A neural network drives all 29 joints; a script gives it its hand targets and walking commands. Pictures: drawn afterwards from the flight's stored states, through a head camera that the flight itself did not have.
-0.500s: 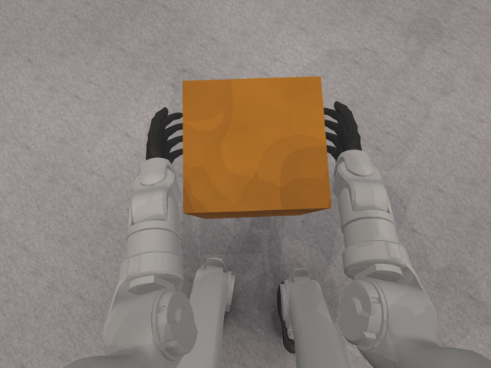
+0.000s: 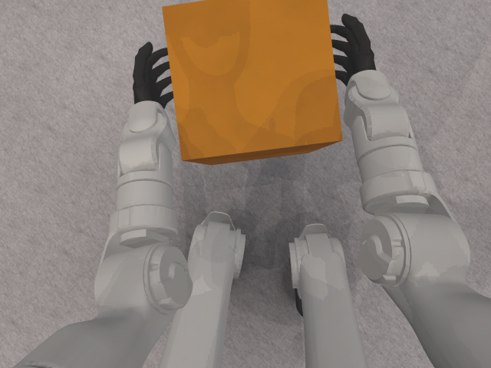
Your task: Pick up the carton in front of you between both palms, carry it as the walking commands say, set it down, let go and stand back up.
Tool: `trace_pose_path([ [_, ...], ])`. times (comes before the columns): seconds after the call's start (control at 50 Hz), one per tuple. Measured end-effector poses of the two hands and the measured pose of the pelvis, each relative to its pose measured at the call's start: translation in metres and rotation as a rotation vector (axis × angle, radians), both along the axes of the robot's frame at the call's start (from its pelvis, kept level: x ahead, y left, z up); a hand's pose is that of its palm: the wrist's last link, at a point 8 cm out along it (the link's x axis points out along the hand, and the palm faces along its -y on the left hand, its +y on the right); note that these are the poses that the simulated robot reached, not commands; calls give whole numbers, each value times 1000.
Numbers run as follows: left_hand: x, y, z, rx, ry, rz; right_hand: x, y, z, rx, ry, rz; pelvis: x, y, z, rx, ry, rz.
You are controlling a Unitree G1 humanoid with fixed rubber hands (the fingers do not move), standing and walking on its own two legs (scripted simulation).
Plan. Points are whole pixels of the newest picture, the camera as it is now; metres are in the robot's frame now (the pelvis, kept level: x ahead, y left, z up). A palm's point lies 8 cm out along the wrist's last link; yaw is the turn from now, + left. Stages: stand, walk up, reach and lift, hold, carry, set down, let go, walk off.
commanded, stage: set down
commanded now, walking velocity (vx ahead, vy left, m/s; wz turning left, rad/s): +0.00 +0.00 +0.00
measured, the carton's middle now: (253, 97) +0.51 +0.05 -0.19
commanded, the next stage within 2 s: none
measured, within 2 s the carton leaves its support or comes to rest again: rests again in 0.96 s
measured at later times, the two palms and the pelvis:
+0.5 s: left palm (172, 114) +0.48 +0.21 -0.25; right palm (326, 84) +0.56 -0.08 -0.25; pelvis +0.00 +0.00 -0.08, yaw +1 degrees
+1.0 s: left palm (175, 118) +0.48 +0.21 -0.27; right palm (326, 92) +0.55 -0.09 -0.28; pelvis +0.00 -0.01 -0.10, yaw +1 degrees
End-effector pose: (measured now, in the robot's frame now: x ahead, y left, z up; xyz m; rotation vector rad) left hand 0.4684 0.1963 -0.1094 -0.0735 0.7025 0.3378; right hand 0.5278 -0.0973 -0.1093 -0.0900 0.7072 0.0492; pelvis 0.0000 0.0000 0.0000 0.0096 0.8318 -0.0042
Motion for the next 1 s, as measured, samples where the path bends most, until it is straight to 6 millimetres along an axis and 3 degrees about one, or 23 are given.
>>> trace_pose_path([
  [0.42, 15, 10, -129, 11, 39, 43, 31, 13, -134, -24, 32, 84, -6, -5, -78, 26, -58, -12],
  [0.62, 21, 10, -140, 4, 42, 41, 37, 12, -143, -28, 35, 84, 3, -4, -91, 25, -75, -12],
  [1.0, 12, 10, -158, 4, 92, -11, 26, 8, -166, -39, 77, 104, -2, -8, -102, 37, -137, -17],
])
